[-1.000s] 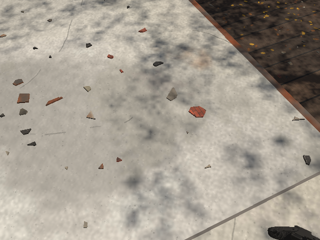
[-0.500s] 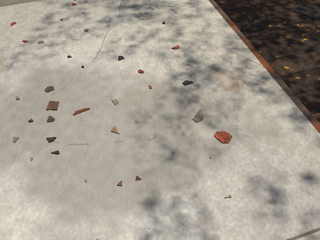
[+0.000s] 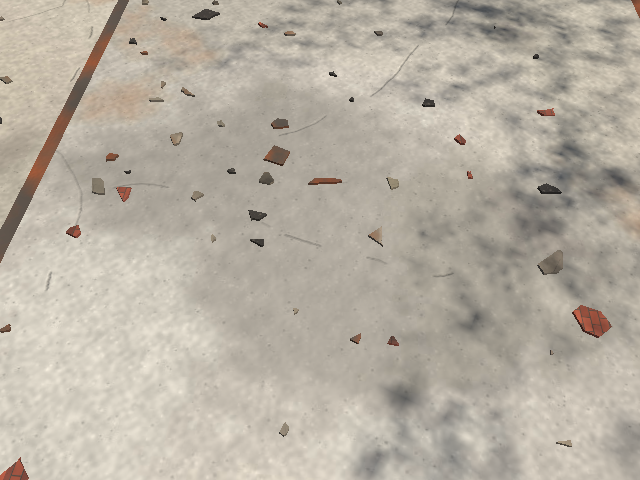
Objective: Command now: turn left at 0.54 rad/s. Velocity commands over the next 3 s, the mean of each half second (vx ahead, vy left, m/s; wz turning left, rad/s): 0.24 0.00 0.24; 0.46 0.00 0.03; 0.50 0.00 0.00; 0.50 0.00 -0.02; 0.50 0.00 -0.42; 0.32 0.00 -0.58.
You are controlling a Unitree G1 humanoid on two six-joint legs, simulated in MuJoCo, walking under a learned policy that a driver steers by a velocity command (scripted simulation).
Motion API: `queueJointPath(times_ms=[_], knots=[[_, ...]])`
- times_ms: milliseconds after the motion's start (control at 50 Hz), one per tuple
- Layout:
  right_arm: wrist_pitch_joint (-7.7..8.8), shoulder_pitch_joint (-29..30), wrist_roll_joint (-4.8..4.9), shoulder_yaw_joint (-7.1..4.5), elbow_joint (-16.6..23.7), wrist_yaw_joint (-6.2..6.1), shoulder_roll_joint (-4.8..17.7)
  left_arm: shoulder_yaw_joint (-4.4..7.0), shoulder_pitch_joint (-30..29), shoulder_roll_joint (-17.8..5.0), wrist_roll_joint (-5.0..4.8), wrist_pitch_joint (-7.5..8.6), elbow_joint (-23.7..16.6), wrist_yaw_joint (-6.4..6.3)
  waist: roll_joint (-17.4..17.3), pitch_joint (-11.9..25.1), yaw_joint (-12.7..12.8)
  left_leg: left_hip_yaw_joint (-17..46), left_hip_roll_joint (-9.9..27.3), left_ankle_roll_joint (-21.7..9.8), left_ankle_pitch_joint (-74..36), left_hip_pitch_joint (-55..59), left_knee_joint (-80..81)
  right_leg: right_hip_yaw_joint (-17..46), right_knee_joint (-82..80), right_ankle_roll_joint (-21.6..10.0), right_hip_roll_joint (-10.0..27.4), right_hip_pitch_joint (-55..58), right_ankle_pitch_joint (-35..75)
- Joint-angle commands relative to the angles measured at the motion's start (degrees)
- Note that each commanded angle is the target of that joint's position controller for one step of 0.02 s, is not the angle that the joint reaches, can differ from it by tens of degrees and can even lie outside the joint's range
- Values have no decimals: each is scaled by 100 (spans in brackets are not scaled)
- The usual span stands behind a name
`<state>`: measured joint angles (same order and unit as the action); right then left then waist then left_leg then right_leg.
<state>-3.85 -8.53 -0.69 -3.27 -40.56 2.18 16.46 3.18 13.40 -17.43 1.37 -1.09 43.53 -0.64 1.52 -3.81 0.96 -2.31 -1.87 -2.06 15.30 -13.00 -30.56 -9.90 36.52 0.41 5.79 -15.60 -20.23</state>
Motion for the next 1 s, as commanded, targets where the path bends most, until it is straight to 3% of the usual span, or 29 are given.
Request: queueJointPath(times_ms=[20, 40, 60, 80, 120, 160, 200, 280, 460, 500, 540, 560, 580, 600, 620, 640, 660, 680, 740, 860, 940, 1000], knots=[[203, -892, -5, -433, 281, -103, 1770, 58, -161, -317, 53, -126, -673, -96, -1643, 631, -457, 3173, 2562, -1301, -3385, 1014, 1269, 636, 2185, 132, -538, -1868, -1795], [209, -1037, 46, -332, 168, -111, 1372, 107, -150, -493, 21, -185, -570, -94, -774, 536, -379, 2490, 2288, -1496, -4407, 1176, 957, 980, 2736, 141, -339, -1842, -1558], [194, -703, 51, -283, 214, -164, 1201, 66, -156, -386, -71, -174, -551, -87, -1134, 466, -312, 2265, 2046, -1464, -3605, 802, 1134, 1055, 2748, 129, -350, -1774, -1170], [167, -366, 19, -192, 227, -185, 893, 121, -147, -592, -60, -125, -436, -39, -873, 353, -148, 1949, 1516, -1152, -2114, 785, 1434, 1159, 2468, 124, -198, -1726, -592], [183, -348, 19, -90, 181, -208, 655, 178, 27, -736, 83, -100, -256, 118, -1049, 447, -146, 1846, 1143, -968, -575, 947, 1808, 1000, 2415, 109, -262, -1649, -33], [274, -601, 18, -76, 47, -183, 671, 159, -46, -599, 86, -96, -221, 244, -841, 298, -193, 1984, 1144, -946, 467, 1086, 2153, 976, 2190, 90, -277, -1827, 294], [389, -815, -4, -81, -98, -174, 718, 138, -131, -491, 96, -50, -176, 289, -782, 121, -229, 2055, 1186, -949, 688, 1207, 2341, 971, 1863, 94, -281, -1993, 500], [547, -1113, -30, -83, -307, -188, 773, 125, -400, -434, 88, 67, -166, 283, -779, -25, -338, 2082, 1296, -1065, 751, 1321, 2483, 958, 1191, 110, -256, -2152, 636], [732, -1559, -47, -108, -684, -181, 852, 28, -1073, -270, 29, 280, -427, 277, -650, -274, -508, 2007, 1461, -1208, 489, 940, 2309, 829, -87, -108, -321, -1553, 581], [756, -1474, -37, -118, -727, -175, 894, 27, -905, -267, 12, 324, -442, 253, -661, -255, -340, 1925, 1472, -1110, -9, 654, 2102, 757, -397, -235, -410, -897, 585], [769, -1313, -1, -98, -756, -180, 863, 73, -55, -311, 35, 396, -168, 168, -423, 0, 146, 1546, 1184, -845, -1063, 19, 1301, 633, -1042, -353, -675, 700, 794], [805, -1279, -10, -31, -733, -175, 678, 177, 757, -591, 76, 465, 77, 77, 18, 476, 498, 1123, 793, -652, -1526, -463, 105, 1120, -1276, -500, -352, 1879, 514], [839, -1216, 82, 115, -456, -156, 195, 315, 1595, -1261, 175, 508, 134, 12, 1197, 1147, 788, 371, 31, -304, -321, -1652, -1934, 3379, -2100, -1014, 1203, 3036, -1120], [801, -1264, -49, 27, -449, -189, 505, 338, 1625, -1367, 57, 469, 269, 51, 1234, 945, 560, 464, -376, -293, 1430, -2538, -2946, 5025, -2716, -1332, 1760, 2705, -1733], [761, -1281, -131, -21, -542, -173, 655, 231, 1090, -955, -8, 437, 168, 100, 485, 384, 230, 788, 69, -396, 1081, -2695, -3429, 4491, -2633, -1342, 1603, 2137, -1972], [762, -1194, -123, -1, -596, -94, 587, 143, 621, -608, -35, 452, 67, 140, 196, 94, 49, 749, 307, -400, 607, -2605, -3386, 3847, -2674, -1261, 1312, 1636, -1458], [745, -1141, -101, 9, -619, -45, 503, 76, 391, -408, -32, 480, 39, 149, 176, -8, -85, 644, 481, -356, 307, -2445, -3177, 3256, -2799, -1118, 1017, 1330, -795], [701, -1144, -143, 22, -657, -18, 463, 30, 355, -302, -41, 527, 69, 139, 288, -12, -152, 558, 583, -274, 113, -2310, -3048, 2844, -2876, -1032, 807, 1191, -137], [617, -1006, -182, 61, -692, 39, 368, 35, 623, -361, -86, 652, 286, 143, 287, 86, -190, 312, 639, -71, -347, -2346, -3074, 2132, -2924, -1088, 564, 1202, 1673], [592, 381, -153, 169, -256, 63, 152, -19, 1166, -251, -119, 658, 710, 146, 225, -137, 32, -85, 634, 170, -1209, -2723, -1719, 1384, -2954, -1100, 264, 1368, 3213], [620, 1053, -109, 240, -60, 53, 91, -18, 1432, -345, -93, 662, 940, 90, 254, -226, 177, -249, 439, 13, -1570, -2241, -549, 1297, -2934, -1055, 403, 1629, 3659], [653, 952, -113, 199, -67, -9, 213, -11, 1357, -431, -61, 639, 1058, 34, 267, -147, 1, -249, 255, -267, -1208, -1795, -155, 1268, -2514, -988, 617, 2105, 4765]])
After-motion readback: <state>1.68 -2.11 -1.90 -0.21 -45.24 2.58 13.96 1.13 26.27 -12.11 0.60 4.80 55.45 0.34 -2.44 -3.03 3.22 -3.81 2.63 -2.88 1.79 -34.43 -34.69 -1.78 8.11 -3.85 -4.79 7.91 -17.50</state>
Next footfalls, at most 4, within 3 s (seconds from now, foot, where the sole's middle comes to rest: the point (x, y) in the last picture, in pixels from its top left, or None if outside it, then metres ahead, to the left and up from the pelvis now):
0.56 right None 0.23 -0.10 -0.76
1.08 left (281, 439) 0.54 0.10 -0.76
1.62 right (350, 309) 0.86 -0.05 -0.76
2.18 left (270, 219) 1.14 0.16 -0.76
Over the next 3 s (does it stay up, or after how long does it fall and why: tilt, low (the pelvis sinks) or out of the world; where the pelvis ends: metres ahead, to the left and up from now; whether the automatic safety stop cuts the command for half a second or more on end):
stays up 1.32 -0.02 0.01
